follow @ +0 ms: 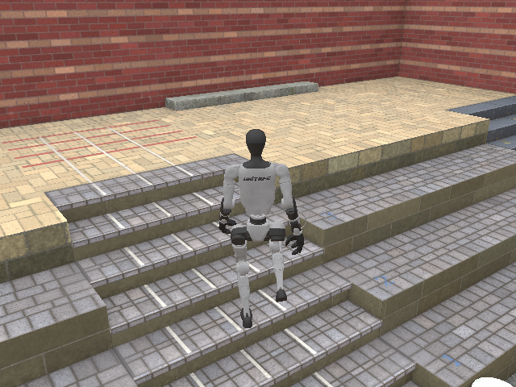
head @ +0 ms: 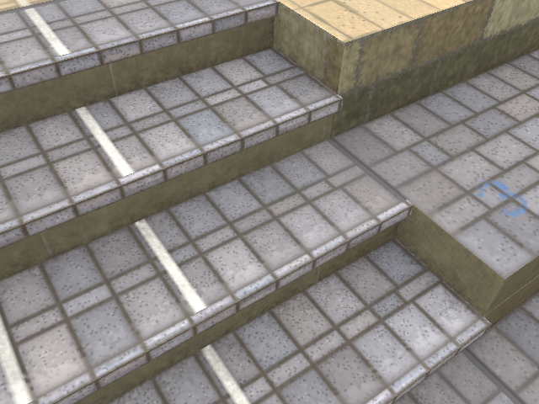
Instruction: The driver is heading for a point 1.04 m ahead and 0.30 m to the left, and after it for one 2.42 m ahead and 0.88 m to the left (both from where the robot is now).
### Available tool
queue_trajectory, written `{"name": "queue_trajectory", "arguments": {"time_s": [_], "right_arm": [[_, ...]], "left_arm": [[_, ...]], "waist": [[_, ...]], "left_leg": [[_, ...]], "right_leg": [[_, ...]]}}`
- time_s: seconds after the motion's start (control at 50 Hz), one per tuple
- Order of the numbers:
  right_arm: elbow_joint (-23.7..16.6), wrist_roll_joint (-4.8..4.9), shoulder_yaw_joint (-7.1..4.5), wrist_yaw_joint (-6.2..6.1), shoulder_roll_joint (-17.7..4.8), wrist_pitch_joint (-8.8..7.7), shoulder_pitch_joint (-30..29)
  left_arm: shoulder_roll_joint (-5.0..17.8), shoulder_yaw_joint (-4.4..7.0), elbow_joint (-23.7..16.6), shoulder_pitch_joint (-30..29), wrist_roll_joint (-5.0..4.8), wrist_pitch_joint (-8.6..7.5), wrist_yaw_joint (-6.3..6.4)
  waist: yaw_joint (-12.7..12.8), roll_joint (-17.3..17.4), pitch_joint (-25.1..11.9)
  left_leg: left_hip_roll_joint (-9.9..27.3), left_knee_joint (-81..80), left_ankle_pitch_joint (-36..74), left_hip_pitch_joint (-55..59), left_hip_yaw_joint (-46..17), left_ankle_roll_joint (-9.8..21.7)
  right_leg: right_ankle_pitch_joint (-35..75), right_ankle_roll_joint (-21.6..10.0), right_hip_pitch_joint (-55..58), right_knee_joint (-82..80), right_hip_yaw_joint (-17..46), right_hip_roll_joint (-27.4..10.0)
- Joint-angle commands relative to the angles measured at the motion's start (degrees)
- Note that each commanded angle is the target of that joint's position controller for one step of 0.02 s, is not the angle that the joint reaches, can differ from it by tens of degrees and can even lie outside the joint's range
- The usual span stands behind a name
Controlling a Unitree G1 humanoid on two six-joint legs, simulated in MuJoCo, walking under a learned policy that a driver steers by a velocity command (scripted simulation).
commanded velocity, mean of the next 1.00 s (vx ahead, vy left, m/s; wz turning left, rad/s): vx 0.92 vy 0.00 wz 0.45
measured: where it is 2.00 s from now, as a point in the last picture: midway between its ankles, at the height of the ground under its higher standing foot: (137, 10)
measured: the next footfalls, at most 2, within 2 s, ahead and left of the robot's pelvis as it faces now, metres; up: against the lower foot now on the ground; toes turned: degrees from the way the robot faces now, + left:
right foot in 0.46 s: +0.62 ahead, -0.21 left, +0.15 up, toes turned -4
left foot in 1.00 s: +0.90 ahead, -0.03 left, +0.30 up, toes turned +27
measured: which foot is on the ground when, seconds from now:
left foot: down 0.00-0.50, up 0.52-0.98, down 1.00-1.00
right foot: up 0.00-0.44, down 0.46-0.98, up 1.00-1.00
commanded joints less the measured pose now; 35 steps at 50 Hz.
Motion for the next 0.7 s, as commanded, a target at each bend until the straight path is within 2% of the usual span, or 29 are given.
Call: {"name": "queue_trajectory", "arguments": {"time_s": [0.02,0.04,0.06,0.08,0.1,0.16,0.24,0.28,0.3,0.32,0.34,0.36,0.38,0.4,0.42,0.44,0.46,0.48,0.5,0.52,0.54,0.56,0.58,0.6,0.62,0.64,0.66,0.68,0.7], "right_arm": [[-1.41,0.8,-0.36,0.32,-3.28,-2.62,-0.7],[-2.89,1.11,-0.76,0.13,-5.14,-2.89,-0.5],[-3.45,1.55,-1.12,-0.61,-5.58,-3.07,-0.11],[-4.52,1.85,-1.09,-0.98,-5.73,-3.34,0.61],[-5.6,1.69,-1.44,-1.16,-6.61,-3.97,0.81],[-6.26,-0.16,-2.52,-0.9,-7.21,-4.54,5.74],[-5.37,-1.83,-1.99,-1.13,-5.33,-4.44,12.16],[-3.55,-2.58,-1.65,-1.46,-4.82,-4.3,18.03],[-2.34,-3.49,-1.79,-1.48,-5.25,-4.51,20.9],[-1.58,-4.45,-1.91,-1.53,-5.72,-4.85,21.99],[-0.86,-4.71,-1.9,-1.62,-5.61,-5.16,22.25],[1.01,-4.69,-1.62,-1.56,-5.01,-5.29,23.32],[1.69,-3.81,-1.34,-1.33,-5.23,-5.2,21.83],[3.41,-2.5,-0.9,-1.51,-4.25,-4.49,21.04],[1.57,-0.61,-0.1,-1.12,-4.68,-3.47,13.19],[-1.46,3.66,0.44,0.09,-4.96,-3.53,7.96],[-4.02,4.64,-1.89,2.03,-15.4,-5.22,7.97],[-6.02,5.33,-5.74,3.49,-25.96,-7.49,1.26],[-9.15,7.04,-4.22,4.69,-15.24,-9.06,-0.3],[-10.52,4.6,-3.89,5.36,-11.94,-9.36,-0.46],[-12.34,3.74,-3.79,4.03,-6.39,-8.33,3.31],[-12.58,3.53,-3.04,3.07,-2.8,-7.05,2.87],[-13.46,2.09,-2.47,2.96,-1.22,-6.46,1.74],[-15.28,-0.51,-1.71,3.22,1.25,-5.27,-1.64],[-16.88,-1.05,-0.59,3.33,3.42,-4.02,-4.05],[-19.05,-0.89,0.82,2.93,5.67,-2.53,-7.73],[-20.83,-0.76,2.04,3.08,7.44,-1.17,-12.14],[-21.53,0.14,2.1,2.79,6.8,0.22,-13.58],[-22.6,0.13,2.21,2.29,6.36,1.04,-15.65]], "left_arm": [[0.97,-0.67,-5.6,-4.22,0.12,-0.31,-0.25],[3.46,-0.24,-5.61,-4.62,-0.57,-0.16,-0.83],[3.86,-0.05,-6.27,-6.97,-0.92,-0.02,-1.28],[5.51,0.68,-5.14,-6.22,-1.94,0.13,-1.79],[5.74,1.19,-5.07,-7.27,-2.21,0.0,-2.21],[5.09,2.28,-2.96,-7.65,-1.16,0.14,-2.24],[4.09,2.46,-4.81,-15.31,-0.24,0.18,-2.63],[3.11,1.99,-7.1,-21.17,0.04,-0.31,-2.38],[2.6,1.58,-9.41,-26.46,0.06,-0.7,-1.98],[2.23,0.94,-12.02,-30.85,-0.69,-1.35,-1.37],[2.2,0.13,-15.73,-36.59,-1.37,-2.02,-0.74],[1.07,-0.91,-19.1,-41.28,-2.07,-2.33,0.06],[1.54,-2.13,-22.38,-44.62,-2.71,-2.8,0.33],[-0.31,-3.86,-25.55,-47.72,-2.73,-2.98,0.15],[-0.56,-4.6,-23.75,-39.41,-3.64,-3.35,-1.29],[-0.51,-3.99,-19.64,-25.65,-4.38,-3.71,-2.71],[4.11,-0.31,-12.19,4.98,-4.05,-1.97,-1.15],[12.17,4.2,-8.72,21.25,-2.56,0.5,1.24],[22.39,7.38,-5.83,21.68,-0.08,-0.82,1.55],[23.81,7.62,-4.84,17.54,0.1,-0.87,0.59],[21.44,7.22,-5.62,7.96,-0.1,-1.43,-0.1],[16.75,5.74,-3.42,2.77,-0.69,-1.77,-0.38],[11.42,4.55,-1.78,-1.54,-0.71,-2.25,-0.16],[6.29,2.91,0.77,-3.22,-0.62,-2.45,0.4],[2.31,1.46,2.86,-3.24,0.32,-2.97,0.46],[0.77,0.89,6.1,-0.63,1.1,-3.85,0.02],[1.04,0.87,9.11,2.95,0.88,-4.77,-0.22],[1.16,0.71,10.53,4.32,0.56,-5.67,-0.43],[-0.02,0.12,11.36,3.61,0.44,-6.57,-0.71]], "waist": [[2.17,3.65,8.81],[1.35,2.58,8.4],[0.77,4.59,7.7],[-0.22,3.9,6.87],[-0.57,4.39,6.92],[-2.23,3.26,7.36],[-6.01,6.84,9.7],[-8.19,8.28,13.13],[-9.5,8.72,15.36],[-10.08,9.63,16.8],[-10.71,8.84,18.7],[-11.49,10.92,18.74],[-10.73,9.69,20.37],[-10.76,9.52,21.83],[-4.65,5.37,18.22],[0.66,-0.87,5.22],[13.12,8.06,-15.33],[23.44,14.44,-25.66],[18.8,-4.42,-32.16],[14.44,-17.67,-37.93],[6.46,-15.24,-33.73],[1.94,-7.48,-25.93],[-0.1,-4.87,-19.16],[-2.83,-4.46,-10.07],[-4.6,-4.31,-5.55],[-5.39,-1.77,-1.09],[-4.73,-0.48,1.24],[-5.49,1.2,4.09],[-6.73,2.42,6.42]], "left_leg": [[11.54,-30.95,-17.09,2.59,-22.54,4.25],[11.4,-34.32,-16.64,2.54,-20.61,5.58],[12.03,-37.43,-14.49,2.69,-20.17,6.41],[12.09,-40.24,-11.88,4.56,-19.08,7.1],[13.68,-42.24,-8.46,8.02,-20.7,7.32],[15.3,-41.88,-4.58,22.61,-19.37,8.03],[16.85,-42.71,-0.23,35.83,-17.18,8.86],[19.87,-41.36,2.04,48.6,-19.29,10.35],[22.01,-40.16,9.98,54.45,-20.45,10.75],[23.29,-39.09,14.93,57.18,-19.66,10.47],[23.89,-38.7,18.78,57.11,-19.61,9.78],[24.34,-39.2,26.22,58.16,-18.95,9.86],[22.81,-44.06,26.52,53.98,-15.49,7.82],[21.31,-49.77,33.31,45.41,-12.7,6.42],[15.85,-53.82,47.12,27.66,-5.01,6.06],[14.24,-47.92,73.38,3.61,-5.08,7.0],[15.6,-26.78,99.92,-3.88,-8.51,6.76],[14.48,-8.15,102.0,0.64,-13.17,2.65],[4.9,17.86,55.08,-8.01,-18.63,-0.49],[-4.98,44.05,18.89,-4.31,-20.98,-0.14],[-2.01,56.73,21.93,-8.22,-24.25,-0.77],[1.38,61.22,25.01,-9.63,-17.66,-1.31],[3.5,65.56,27.85,-12.89,-14.2,-0.82],[5.42,66.54,29.06,-16.57,-13.61,0.65],[5.64,71.5,28.68,-20.02,-13.53,2.0],[6.48,73.61,24.88,-24.99,-13.42,3.43],[5.46,79.99,21.44,-30.94,-12.87,3.91],[5.65,76.92,18.22,-34.38,-13.69,3.97],[5.11,75.53,17.1,-36.14,-14.88,3.78]], "right_leg": [[3.08,1.5,-13.73,-4.25,0.14,-3.83],[5.24,2.32,-10.96,-11.85,-3.08,-4.01],[7.27,3.09,-7.53,-17.35,-3.42,-5.84],[8.25,3.4,-5.21,-21.4,-6.09,-6.02],[9.88,3.56,-5.25,-24.12,-5.01,-7.25],[6.76,3.48,-12.91,-24.33,-5.75,-7.68],[-3.34,1.83,-20.89,-22.04,-8.77,-7.7],[-13.28,1.13,-37.54,-11.93,-7.6,-9.02],[-20.7,0.72,-48.49,-2.09,-7.6,-8.9],[-30.0,0.12,-56.68,5.05,-5.69,-9.12],[-38.56,-0.48,-62.48,7.69,-3.52,-9.63],[-45.49,-1.65,-67.07,12.91,-3.91,-9.37],[-49.18,-2.15,-64.2,4.42,-6.11,-10.47],[-50.0,-3.93,-55.39,-0.43,-7.92,-10.55],[-37.42,-4.28,-25.68,-15.81,-17.17,-7.35],[-9.19,-5.08,24.82,-27.53,-18.67,-2.27],[-3.62,-4.36,63.88,-23.23,-13.81,4.81],[-10.12,-3.99,71.24,-32.4,-2.89,1.29],[-27.69,-4.3,74.01,-51.2,28.11,-16.12],[-24.95,0.23,67.69,-68.71,44.1,-24.13],[-19.59,1.72,60.49,-71.46,45.34,-25.35],[-21.99,-1.31,52.02,-70.93,39.48,-24.8],[-31.08,-3.11,43.78,-71.6,34.52,-23.97],[-35.32,-2.89,34.74,-71.17,26.52,-22.1],[-33.08,-2.99,28.84,-71.62,22.06,-23.22],[-30.0,-2.51,25.85,-71.62,16.32,-22.62],[-25.78,-1.97,25.89,-74.15,13.31,-23.89],[-22.76,-0.23,25.67,-77.33,6.95,-23.18],[-16.01,1.79,24.63,-79.12,1.76,-22.94]]}}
